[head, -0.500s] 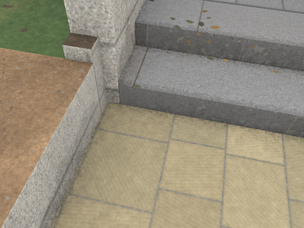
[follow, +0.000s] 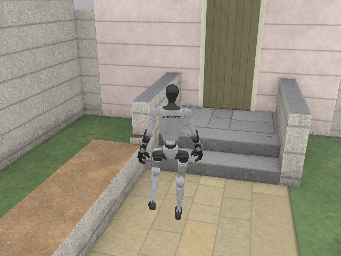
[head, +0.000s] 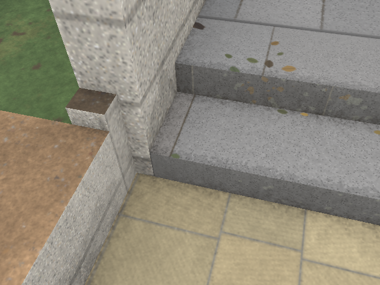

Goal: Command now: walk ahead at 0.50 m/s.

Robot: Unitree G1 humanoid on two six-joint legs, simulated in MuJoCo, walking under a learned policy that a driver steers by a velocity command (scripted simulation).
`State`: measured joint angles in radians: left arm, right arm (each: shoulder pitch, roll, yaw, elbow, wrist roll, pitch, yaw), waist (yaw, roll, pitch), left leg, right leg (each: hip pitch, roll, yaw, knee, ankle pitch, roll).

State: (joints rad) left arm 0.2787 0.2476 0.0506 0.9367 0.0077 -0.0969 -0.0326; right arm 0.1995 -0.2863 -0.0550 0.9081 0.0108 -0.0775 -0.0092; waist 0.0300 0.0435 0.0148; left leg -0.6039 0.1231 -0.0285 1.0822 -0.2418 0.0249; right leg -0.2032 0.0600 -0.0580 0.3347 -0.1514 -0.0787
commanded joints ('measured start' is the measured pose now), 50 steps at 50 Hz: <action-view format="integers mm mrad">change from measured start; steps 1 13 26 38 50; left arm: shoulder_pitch -23 113 -17 -53 -93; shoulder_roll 155 168 48 93 184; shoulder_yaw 31 28 17 24 56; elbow -49 26 -41 -93 -135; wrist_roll -3 20 20 51 5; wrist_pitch -17 2 74 63 88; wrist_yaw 18 32 -10 -27 35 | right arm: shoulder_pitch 6 -188 92 50 61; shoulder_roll -55 -54 -64 -126 -45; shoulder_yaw -16 7 -12 -35 -15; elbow -52 -138 -15 6 -39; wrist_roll -12 -64 -25 -6 -36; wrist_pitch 4 16 -47 7 110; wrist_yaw -5 45 -2 -28 -31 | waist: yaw -33 0 -23 41 -36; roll -89 -125 46 55 -107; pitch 2 50 15 -57 -102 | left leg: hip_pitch -82 127 529 581 138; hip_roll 41 -69 174 144 -78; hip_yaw -28 74 8 262 -12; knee -126 -560 -963 -520 -30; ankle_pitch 132 175 215 717 -132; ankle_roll -28 12 131 55 -57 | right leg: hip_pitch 38 210 -399 -107 -1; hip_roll -274 -262 -163 -34 -211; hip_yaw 214 148 93 -32 378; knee -212 -89 719 195 -44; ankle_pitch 201 439 -60 30 261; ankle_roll -163 -79 1 -44 -109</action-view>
